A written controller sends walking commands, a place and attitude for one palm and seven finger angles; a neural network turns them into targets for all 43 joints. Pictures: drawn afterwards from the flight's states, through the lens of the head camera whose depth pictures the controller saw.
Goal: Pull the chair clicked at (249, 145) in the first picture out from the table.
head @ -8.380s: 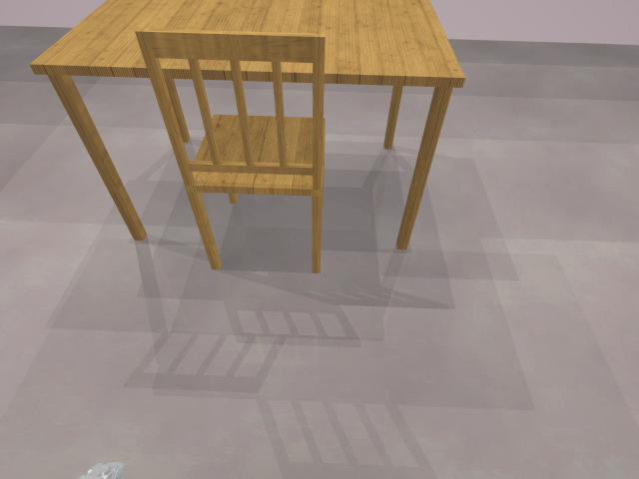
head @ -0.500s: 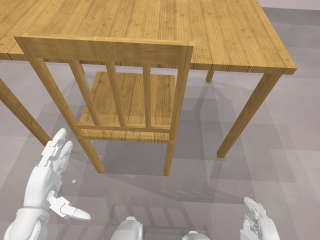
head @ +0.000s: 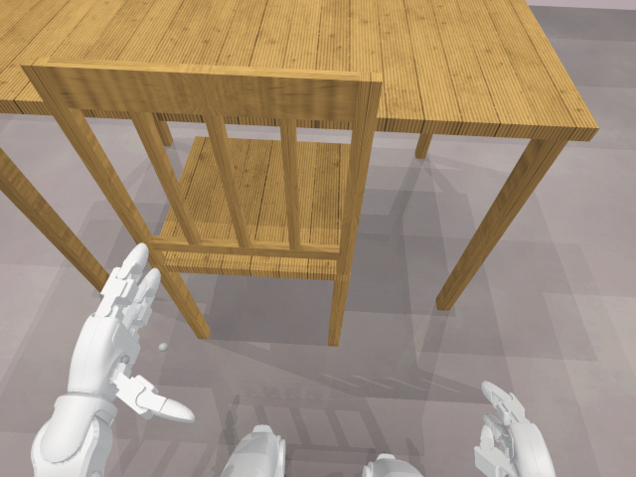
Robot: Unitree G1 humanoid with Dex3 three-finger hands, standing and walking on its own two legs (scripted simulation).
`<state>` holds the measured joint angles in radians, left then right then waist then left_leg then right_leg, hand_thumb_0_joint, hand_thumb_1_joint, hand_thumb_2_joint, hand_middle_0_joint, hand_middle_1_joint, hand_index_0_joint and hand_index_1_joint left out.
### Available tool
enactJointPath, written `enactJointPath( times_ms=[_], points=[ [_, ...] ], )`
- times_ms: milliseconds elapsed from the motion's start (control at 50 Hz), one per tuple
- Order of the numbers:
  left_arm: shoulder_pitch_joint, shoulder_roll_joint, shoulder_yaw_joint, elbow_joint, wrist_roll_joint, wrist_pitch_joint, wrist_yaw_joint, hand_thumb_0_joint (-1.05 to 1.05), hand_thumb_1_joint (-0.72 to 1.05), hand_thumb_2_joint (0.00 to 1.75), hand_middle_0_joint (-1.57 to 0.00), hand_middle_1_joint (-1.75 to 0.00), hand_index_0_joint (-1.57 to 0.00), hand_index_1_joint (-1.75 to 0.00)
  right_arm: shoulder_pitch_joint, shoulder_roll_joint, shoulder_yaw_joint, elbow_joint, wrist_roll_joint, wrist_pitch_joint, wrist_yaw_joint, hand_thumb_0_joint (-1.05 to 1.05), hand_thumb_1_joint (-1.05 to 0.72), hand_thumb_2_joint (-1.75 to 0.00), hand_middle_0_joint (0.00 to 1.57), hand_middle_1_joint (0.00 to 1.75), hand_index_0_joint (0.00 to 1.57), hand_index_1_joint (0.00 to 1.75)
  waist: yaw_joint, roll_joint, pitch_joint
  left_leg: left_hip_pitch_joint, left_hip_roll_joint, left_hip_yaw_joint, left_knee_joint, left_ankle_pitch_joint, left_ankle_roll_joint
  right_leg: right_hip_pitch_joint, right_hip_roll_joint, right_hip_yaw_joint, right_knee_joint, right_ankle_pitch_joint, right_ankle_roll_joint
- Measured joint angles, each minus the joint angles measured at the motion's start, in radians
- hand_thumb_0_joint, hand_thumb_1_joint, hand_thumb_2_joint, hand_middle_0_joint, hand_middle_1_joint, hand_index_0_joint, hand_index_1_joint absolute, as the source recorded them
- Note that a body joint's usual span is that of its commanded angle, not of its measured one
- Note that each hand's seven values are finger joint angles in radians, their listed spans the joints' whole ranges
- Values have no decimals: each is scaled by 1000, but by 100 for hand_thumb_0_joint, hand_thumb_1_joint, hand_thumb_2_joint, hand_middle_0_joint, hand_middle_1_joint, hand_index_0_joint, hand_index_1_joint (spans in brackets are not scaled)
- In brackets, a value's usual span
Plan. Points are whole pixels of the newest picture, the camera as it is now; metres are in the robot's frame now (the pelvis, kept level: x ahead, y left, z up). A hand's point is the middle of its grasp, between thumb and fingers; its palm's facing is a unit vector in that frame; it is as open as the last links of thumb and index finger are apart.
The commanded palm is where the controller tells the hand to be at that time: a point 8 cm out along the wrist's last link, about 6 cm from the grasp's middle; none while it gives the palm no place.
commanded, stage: aim the fingers beside a spindle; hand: left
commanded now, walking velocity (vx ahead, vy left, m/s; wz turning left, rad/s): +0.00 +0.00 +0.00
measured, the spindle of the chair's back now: (231, 190) +0.54 +0.17 -0.01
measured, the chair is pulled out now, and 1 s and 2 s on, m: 0.00 0.00 0.00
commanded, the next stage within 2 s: push the fingers through the gap in 1.76 s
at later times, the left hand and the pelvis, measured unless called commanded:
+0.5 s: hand (194, 317) +0.30 +0.17 +0.02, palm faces -0.05 -1.00 -0.04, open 16.9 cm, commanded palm +0.29 +0.23 +0.02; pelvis +0.00 +0.00 -0.01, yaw -1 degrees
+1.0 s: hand (220, 280) +0.37 +0.15 +0.00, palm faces -0.04 -1.00 -0.04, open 16.9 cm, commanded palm +0.35 +0.20 +0.00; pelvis -0.01 +0.00 -0.03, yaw -2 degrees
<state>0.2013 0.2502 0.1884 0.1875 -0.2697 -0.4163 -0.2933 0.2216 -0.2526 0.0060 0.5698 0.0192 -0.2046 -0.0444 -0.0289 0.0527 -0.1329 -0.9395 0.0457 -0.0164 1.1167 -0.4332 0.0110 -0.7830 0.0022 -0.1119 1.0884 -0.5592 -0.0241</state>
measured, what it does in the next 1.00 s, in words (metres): stands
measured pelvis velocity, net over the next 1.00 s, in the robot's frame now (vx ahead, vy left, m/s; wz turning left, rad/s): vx -0.01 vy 0.00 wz -0.03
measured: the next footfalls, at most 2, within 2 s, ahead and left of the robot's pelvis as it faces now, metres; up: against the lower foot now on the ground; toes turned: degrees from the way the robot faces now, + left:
none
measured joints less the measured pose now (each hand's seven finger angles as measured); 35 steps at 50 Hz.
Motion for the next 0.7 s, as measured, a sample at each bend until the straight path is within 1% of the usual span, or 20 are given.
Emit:
enactJointPath(
  times_ms=[120, 200, 500, 700],
  points=[
    [-39, -8, -15, 13, 16, 6, 24, -1, -50, 30, -6, -8, -6, -8, 7, 2, -4, -1, -3, 14, 7, 1, -91, -90, 20, 30, 21, 30, -9, -3, -3, -14, 3, 9, 7, -3, 0, -22, 1, 10, 14, -3, 0],
    [-70, -7, -9, 45, 23, 2, 42, -1, -50, 30, -6, -8, -6, -8, 14, 3, -2, -1, -5, 28, 12, 1, -91, -90, 20, 30, 21, 30, -13, -4, -6, -25, 4, 14, 11, -4, 0, -36, 1, 15, 22, -4, 0],
    [-172, -19, -25, 124, 44, -20, 73, -1, -50, 30, -6, -8, -6, -8, 16, 0, -6, 11, -11, 58, 23, 1, -91, -90, 20, 30, 21, 30, -17, -5, -13, -79, 6, 20, 48, -13, 4, -94, 0, 22, 65, -15, 2],
    [-303, -24, -37, 216, 74, -23, 112, -1, -50, 30, -6, -8, -6, -8, 4, 0, -4, 15, -16, 84, 27, 1, -91, -90, 20, 30, 21, 30, -21, -6, -15, -134, 6, 18, 85, -20, 7, -148, -1, 21, 103, -24, 4]
  ],
)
